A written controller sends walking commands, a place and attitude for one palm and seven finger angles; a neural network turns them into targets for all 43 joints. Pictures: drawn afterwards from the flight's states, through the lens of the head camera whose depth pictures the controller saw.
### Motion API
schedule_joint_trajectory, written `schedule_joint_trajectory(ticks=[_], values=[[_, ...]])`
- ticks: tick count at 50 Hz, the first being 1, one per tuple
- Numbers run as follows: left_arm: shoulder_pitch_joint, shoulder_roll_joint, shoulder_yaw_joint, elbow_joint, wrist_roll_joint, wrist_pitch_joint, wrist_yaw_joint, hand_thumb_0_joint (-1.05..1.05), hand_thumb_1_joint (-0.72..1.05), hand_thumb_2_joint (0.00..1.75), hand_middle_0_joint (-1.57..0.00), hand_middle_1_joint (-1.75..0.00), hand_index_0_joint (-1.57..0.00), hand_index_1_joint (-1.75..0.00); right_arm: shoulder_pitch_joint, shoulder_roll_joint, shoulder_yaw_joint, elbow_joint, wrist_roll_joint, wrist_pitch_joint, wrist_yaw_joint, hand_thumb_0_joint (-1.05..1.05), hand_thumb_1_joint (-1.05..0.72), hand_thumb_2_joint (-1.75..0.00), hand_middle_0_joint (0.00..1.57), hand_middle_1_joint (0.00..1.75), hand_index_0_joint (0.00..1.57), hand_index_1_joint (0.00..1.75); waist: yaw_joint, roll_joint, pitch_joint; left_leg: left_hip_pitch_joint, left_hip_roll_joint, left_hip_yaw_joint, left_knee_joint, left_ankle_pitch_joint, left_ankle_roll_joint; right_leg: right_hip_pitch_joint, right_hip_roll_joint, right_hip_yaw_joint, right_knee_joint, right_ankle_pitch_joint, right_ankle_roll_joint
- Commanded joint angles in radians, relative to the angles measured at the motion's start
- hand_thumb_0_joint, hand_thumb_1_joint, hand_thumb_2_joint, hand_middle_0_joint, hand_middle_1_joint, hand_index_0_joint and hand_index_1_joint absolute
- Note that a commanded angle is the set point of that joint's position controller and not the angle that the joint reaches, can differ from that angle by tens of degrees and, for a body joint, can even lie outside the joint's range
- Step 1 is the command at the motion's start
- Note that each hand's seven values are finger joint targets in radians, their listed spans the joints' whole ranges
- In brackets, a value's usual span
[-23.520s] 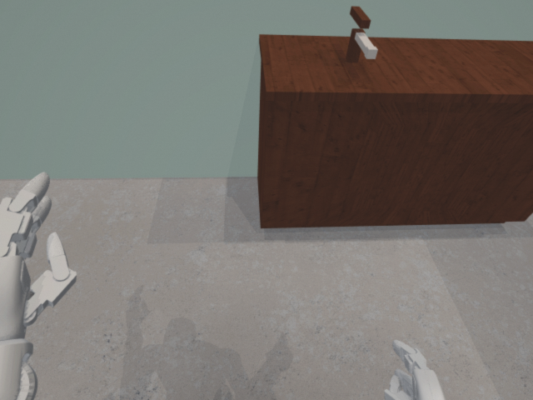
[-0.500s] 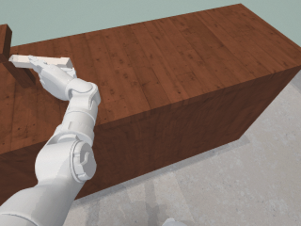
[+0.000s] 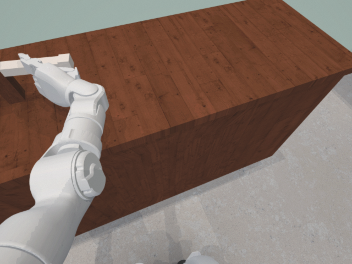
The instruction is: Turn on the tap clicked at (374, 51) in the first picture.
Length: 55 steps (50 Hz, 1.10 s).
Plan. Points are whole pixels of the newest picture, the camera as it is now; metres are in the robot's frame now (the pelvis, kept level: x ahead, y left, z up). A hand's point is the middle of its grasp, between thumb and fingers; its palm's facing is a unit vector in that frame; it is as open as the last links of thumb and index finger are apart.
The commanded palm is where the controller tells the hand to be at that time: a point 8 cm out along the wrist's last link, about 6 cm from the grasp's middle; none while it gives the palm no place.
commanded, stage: lift the hand up off the lever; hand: left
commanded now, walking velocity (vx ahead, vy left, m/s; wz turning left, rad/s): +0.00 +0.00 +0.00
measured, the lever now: (66, 62) +0.56 +0.21 +0.13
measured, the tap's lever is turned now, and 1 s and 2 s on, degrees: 78 81 81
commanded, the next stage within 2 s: none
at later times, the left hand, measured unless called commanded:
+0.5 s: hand (72, 69) +0.53 +0.19 +0.14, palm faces +0.79 -0.60 -0.12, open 7.8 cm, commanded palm +0.47 +0.20 +0.15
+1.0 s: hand (73, 66) +0.51 +0.17 +0.15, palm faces +0.80 -0.59 -0.14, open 7.8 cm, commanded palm +0.46 +0.20 +0.17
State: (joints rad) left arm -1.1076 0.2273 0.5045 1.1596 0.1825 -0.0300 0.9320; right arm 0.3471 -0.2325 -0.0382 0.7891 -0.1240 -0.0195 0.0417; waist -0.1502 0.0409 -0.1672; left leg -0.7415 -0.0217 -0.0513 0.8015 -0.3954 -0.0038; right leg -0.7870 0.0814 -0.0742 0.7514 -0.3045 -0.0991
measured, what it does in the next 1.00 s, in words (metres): stands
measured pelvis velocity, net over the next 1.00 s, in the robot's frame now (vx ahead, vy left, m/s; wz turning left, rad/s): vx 0.01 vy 0.00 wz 0.00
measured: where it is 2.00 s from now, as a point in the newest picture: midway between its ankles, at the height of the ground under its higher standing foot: outside the picture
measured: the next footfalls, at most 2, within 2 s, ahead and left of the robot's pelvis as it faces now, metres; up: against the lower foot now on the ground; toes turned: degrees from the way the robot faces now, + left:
none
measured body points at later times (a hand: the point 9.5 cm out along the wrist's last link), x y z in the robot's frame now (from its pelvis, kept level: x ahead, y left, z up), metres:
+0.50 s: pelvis +0.01 +0.01 +0.01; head +0.09 +0.00 +0.45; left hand +0.48 +0.21 +0.15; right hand +0.02 -0.24 -0.13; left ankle -0.02 +0.13 -0.70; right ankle +0.02 -0.05 -0.70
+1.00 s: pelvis +0.01 +0.00 +0.01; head +0.07 -0.01 +0.46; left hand +0.47 +0.20 +0.17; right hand +0.05 -0.25 -0.13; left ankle -0.02 +0.12 -0.70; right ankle +0.02 -0.05 -0.70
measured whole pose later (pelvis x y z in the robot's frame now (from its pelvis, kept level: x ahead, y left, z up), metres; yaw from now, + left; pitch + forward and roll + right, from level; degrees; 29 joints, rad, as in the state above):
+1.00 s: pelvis +0.01 +0.00 +0.01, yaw +0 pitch +15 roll +0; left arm -1.04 0.13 0.49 1.00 0.16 0.09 0.93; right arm 0.30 -0.21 -0.05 0.80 -0.12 -0.01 0.04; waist -0.11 0.05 -0.15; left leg -0.61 -0.03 -0.05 0.73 -0.38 0.00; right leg -0.67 0.08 -0.07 0.70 -0.30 -0.10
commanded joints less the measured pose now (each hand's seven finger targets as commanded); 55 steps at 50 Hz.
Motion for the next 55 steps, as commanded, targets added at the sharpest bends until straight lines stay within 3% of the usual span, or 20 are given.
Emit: schedule_joint_trajectory(ticks=[1,5,9,11,14,19,22,24,26,27,29,32,34,38,39,46,48,49,51,55], values=[[-0.501,0.189,-0.047,-0.185,0.035,-0.048,-0.009,0.00,0.90,0.90,-0.15,-0.15,-0.15,-0.15,0.122,-0.143,-0.040,-0.062,0.003,-0.018,0.001,0.00,-0.90,-0.90,0.20,0.30,0.20,0.30,-0.022,0.002,-0.411,0.076,0.006,0.044,-0.054,0.248,0.037,0.381,-0.078,0.081,-0.093,0.300,0.093],[-0.489,0.243,-0.007,-0.197,0.030,-0.048,-0.011,0.00,0.90,0.90,-0.15,-0.15,-0.15,-0.15,0.128,-0.148,-0.040,-0.067,0.005,-0.014,0.000,0.00,-0.90,-0.90,0.20,0.30,0.20,0.30,-0.011,-0.007,-0.432,0.073,0.007,0.045,-0.057,0.256,0.037,0.418,-0.080,0.086,-0.094,0.326,0.095],[-0.480,0.215,-0.022,-0.229,0.027,-0.053,-0.015,0.00,0.90,0.90,-0.15,-0.15,-0.15,-0.15,0.130,-0.146,-0.043,-0.067,0.005,-0.012,0.004,0.00,-0.90,-0.90,0.20,0.30,0.20,0.30,0.001,0.020,-0.441,0.126,0.011,0.042,-0.066,0.301,0.033,0.417,-0.071,0.073,-0.093,0.337,0.087],[-0.456,0.187,-0.036,-0.224,0.020,-0.049,-0.016,0.00,0.90,0.90,-0.15,-0.15,-0.15,-0.15,0.126,-0.143,-0.043,-0.068,0.006,-0.015,0.008,0.00,-0.90,-0.90,0.20,0.30,0.20,0.30,-0.007,-0.019,-0.422,0.120,0.012,0.045,-0.069,0.302,0.035,0.423,-0.069,0.070,-0.100,0.343,0.091],[-0.478,0.221,-0.016,-0.230,0.024,-0.044,-0.014,0.00,0.90,0.90,-0.15,-0.15,-0.15,-0.15,0.119,-0.149,-0.044,-0.063,0.007,-0.012,0.005,0.00,-0.90,-0.90,0.20,0.30,0.20,0.30,-0.003,-0.004,-0.396,0.110,0.010,0.041,-0.077,0.272,0.035,0.419,-0.071,0.073,-0.106,0.309,0.088],[-0.461,0.152,-0.061,-0.290,0.021,-0.044,-0.015,0.00,0.90,0.90,-0.15,-0.15,-0.15,-0.15,0.117,-0.140,-0.049,-0.060,0.003,-0.015,0.010,0.00,-0.90,-0.90,0.20,0.30,0.20,0.30,0.003,0.016,-0.434,0.197,0.015,0.037,-0.078,0.368,0.025,0.419,-0.062,0.056,-0.098,0.359,0.081],[-0.454,0.142,-0.064,-0.288,0.013,-0.031,-0.017,0.00,0.90,0.90,-0.15,-0.15,-0.15,-0.15,0.108,-0.139,-0.048,-0.058,0.006,-0.013,0.012,0.00,-0.90,-0.90,0.20,0.30,0.20,0.30,0.001,-0.003,-0.401,0.189,0.015,0.038,-0.089,0.351,0.023,0.423,-0.063,0.055,-0.106,0.346,0.083],[-0.443,0.147,-0.055,-0.316,0.006,-0.028,-0.018,0.00,0.90,0.90,-0.15,-0.15,-0.15,-0.15,0.100,-0.139,-0.051,-0.061,0.008,-0.010,0.010,0.00,-0.90,-0.90,0.20,0.30,0.20,0.30,0.019,0.017,-0.415,0.210,0.014,0.036,-0.092,0.375,0.019,0.436,-0.063,0.053,-0.103,0.357,0.076],[-0.461,0.090,-0.100,-0.329,0.008,-0.022,-0.017,0.00,0.90,0.90,-0.15,-0.15,-0.15,-0.15,0.092,-0.131,-0.050,-0.056,0.006,-0.012,0.013,0.00,-0.90,-0.90,0.20,0.30,0.20,0.30,0.003,0.019,-0.399,0.232,0.017,0.034,-0.091,0.396,0.013,0.413,-0.061,0.046,-0.103,0.358,0.077],[-0.450,0.111,-0.076,-0.325,0.010,-0.018,-0.012,0.00,0.90,0.90,-0.15,-0.15,-0.15,-0.15,0.096,-0.133,-0.052,-0.053,0.004,-0.012,0.012,0.00,-0.90,-0.90,0.20,0.30,0.20,0.30,0.009,-0.003,-0.404,0.229,0.017,0.033,-0.092,0.404,0.012,0.425,-0.061,0.044,-0.101,0.366,0.078],[-0.447,0.087,-0.094,-0.339,0.010,-0.009,-0.011,0.00,0.90,0.90,-0.15,-0.15,-0.15,-0.15,0.083,-0.132,-0.053,-0.052,0.005,-0.009,0.012,0.00,-0.90,-0.90,0.20,0.30,0.20,0.30,0.015,0.021,-0.396,0.248,0.018,0.029,-0.094,0.424,0.003,0.414,-0.060,0.041,-0.100,0.367,0.073],[-0.460,0.061,-0.110,-0.323,0.008,0.011,-0.006,0.00,0.90,0.90,-0.15,-0.15,-0.15,-0.15,0.070,-0.129,-0.052,-0.048,0.005,-0.009,0.011,0.00,-0.90,-0.90,0.20,0.30,0.20,0.30,0.003,-0.012,-0.365,0.231,0.016,0.030,-0.100,0.395,0.002,0.407,-0.062,0.040,-0.107,0.346,0.076],[-0.472,0.085,-0.091,-0.357,0.010,0.014,0.001,0.00,0.90,0.90,-0.15,-0.15,-0.15,-0.15,0.062,-0.131,-0.052,-0.051,0.003,-0.009,0.008,0.00,-0.90,-0.90,0.20,0.30,0.20,0.30,0.021,0.007,-0.388,0.237,0.013,0.030,-0.103,0.397,0.001,0.421,-0.063,0.044,-0.106,0.348,0.073],[-0.481,0.059,-0.107,-0.349,0.024,0.027,0.012,0.00,0.90,0.90,-0.15,-0.15,-0.15,-0.15,0.055,-0.121,-0.053,-0.047,0.000,-0.011,0.008,0.00,-0.90,-0.90,0.20,0.30,0.20,0.30,0.012,-0.017,-0.386,0.236,0.014,0.033,-0.098,0.397,0.001,0.419,-0.065,0.043,-0.105,0.353,0.077],[-0.475,0.080,-0.088,-0.364,0.025,0.029,0.013,0.00,0.90,0.90,-0.15,-0.15,-0.15,-0.15,0.052,-0.126,-0.053,-0.048,-0.002,-0.011,0.005,0.00,-0.90,-0.90,0.20,0.30,0.20,0.30,0.025,0.003,-0.405,0.246,0.013,0.033,-0.096,0.416,-0.002,0.424,-0.066,0.043,-0.099,0.368,0.074],[-0.461,0.136,-0.053,-0.392,0.024,0.053,0.007,0.00,0.90,0.90,-0.15,-0.15,-0.15,-0.15,0.034,-0.121,-0.049,-0.060,0.007,-0.010,-0.011,0.00,-0.90,-0.90,0.20,0.30,0.20,0.30,0.033,-0.036,-0.409,0.199,0.006,0.048,-0.111,0.350,0.017,0.501,-0.081,0.065,-0.120,0.397,0.087],[-0.477,0.113,-0.080,-0.388,0.025,0.060,0.002,0.00,0.90,0.90,-0.15,-0.15,-0.15,-0.15,0.030,-0.121,-0.048,-0.058,0.009,-0.013,-0.014,0.00,-0.90,-0.90,0.20,0.30,0.20,0.30,0.020,-0.039,-0.391,0.196,0.006,0.049,-0.116,0.328,0.020,0.497,-0.082,0.068,-0.130,0.383,0.090],[-0.455,0.133,-0.059,-0.376,0.023,0.064,0.000,0.00,0.90,0.90,-0.15,-0.15,-0.15,-0.15,0.029,-0.125,-0.048,-0.055,0.010,-0.012,-0.016,0.00,-0.90,-0.90,0.20,0.30,0.20,0.30,0.033,-0.030,-0.387,0.195,0.004,0.047,-0.121,0.324,0.021,0.497,-0.082,0.066,-0.132,0.377,0.087],[-0.470,0.126,-0.077,-0.378,0.015,0.068,-0.009,0.00,0.90,0.90,-0.15,-0.15,-0.15,-0.15,0.029,-0.125,-0.047,-0.056,0.016,-0.014,-0.019,0.00,-0.90,-0.90,0.20,0.30,0.20,0.30,0.021,-0.042,-0.380,0.191,0.004,0.049,-0.129,0.302,0.024,0.508,-0.087,0.073,-0.145,0.370,0.092],[-0.441,0.108,-0.090,-0.383,-0.001,0.078,-0.021,0.00,0.90,0.90,-0.15,-0.15,-0.15,-0.15,0.025,-0.125,-0.046,-0.059,0.023,-0.015,-0.021,0.00,-0.90,-0.90,0.20,0.30,0.20,0.30,0.032,-0.025,-0.382,0.208,0.000,0.051,-0.144,0.304,0.025,0.527,-0.088,0.074,-0.156,0.379,0.091]])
